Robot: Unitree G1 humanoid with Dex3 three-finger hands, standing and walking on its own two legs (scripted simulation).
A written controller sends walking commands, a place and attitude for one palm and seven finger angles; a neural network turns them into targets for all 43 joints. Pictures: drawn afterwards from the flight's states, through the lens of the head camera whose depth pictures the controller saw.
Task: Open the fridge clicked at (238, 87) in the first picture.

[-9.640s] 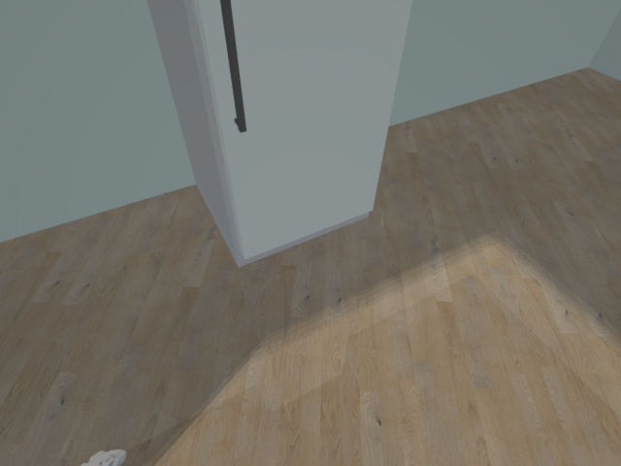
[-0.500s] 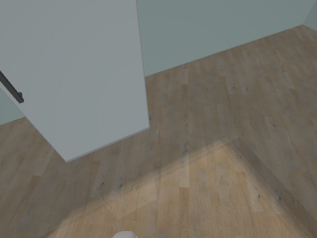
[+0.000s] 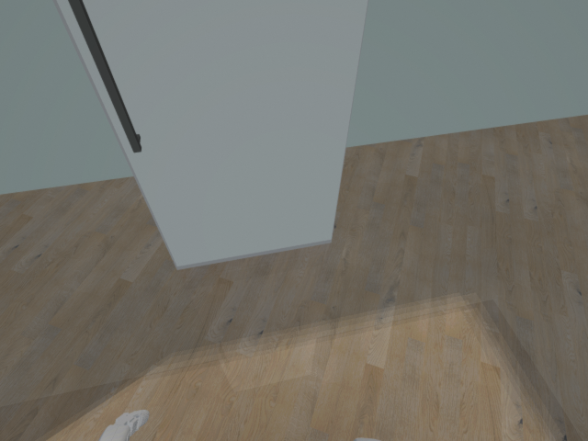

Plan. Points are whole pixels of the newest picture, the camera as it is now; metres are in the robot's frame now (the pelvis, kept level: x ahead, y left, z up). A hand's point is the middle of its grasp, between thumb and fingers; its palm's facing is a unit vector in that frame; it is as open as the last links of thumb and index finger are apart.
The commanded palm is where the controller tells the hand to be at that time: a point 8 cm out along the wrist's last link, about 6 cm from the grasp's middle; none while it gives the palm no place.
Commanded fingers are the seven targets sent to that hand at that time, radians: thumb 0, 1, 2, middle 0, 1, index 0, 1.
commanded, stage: turn to face it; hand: left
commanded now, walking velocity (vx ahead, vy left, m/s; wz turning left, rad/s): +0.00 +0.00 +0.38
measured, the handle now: (111, 80) +0.77 +0.41 +0.08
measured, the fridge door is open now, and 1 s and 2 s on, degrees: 0 0 0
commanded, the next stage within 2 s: take the last steps up to it in 0.26 s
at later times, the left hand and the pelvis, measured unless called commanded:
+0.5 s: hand out of the picture -0.06 +0.17 -0.16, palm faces +0.28 -0.93 -0.24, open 7.4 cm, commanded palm none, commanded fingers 0.00 0.90 0.90 -0.20 -0.30 -0.20 -0.30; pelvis -0.03 -0.03 +0.00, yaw +13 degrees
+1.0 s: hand out of the picture +0.10 +0.22 -0.17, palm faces +0.22 -0.96 -0.19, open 7.4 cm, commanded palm none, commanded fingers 0.00 0.90 0.90 -0.20 -0.30 -0.20 -0.30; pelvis +0.07 +0.03 -0.01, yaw +13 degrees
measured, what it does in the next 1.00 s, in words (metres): steps on the spot: right foot, then left foot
